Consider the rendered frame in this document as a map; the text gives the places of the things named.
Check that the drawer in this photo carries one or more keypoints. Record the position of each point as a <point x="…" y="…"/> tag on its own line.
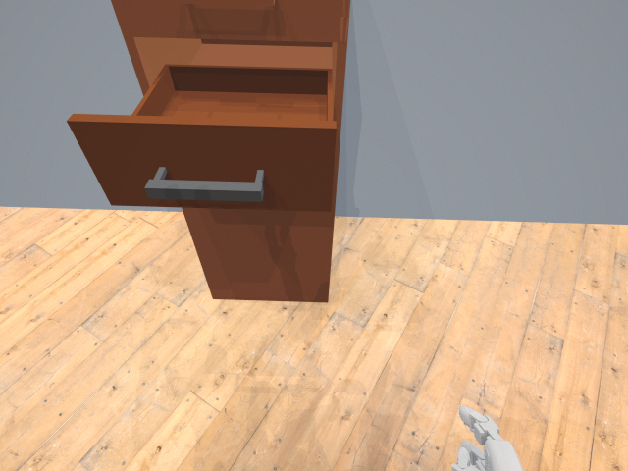
<point x="222" y="124"/>

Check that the cabinet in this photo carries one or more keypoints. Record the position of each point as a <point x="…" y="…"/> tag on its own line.
<point x="269" y="255"/>

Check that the robot right hand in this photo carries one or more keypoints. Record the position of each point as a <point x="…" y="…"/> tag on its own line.
<point x="498" y="454"/>

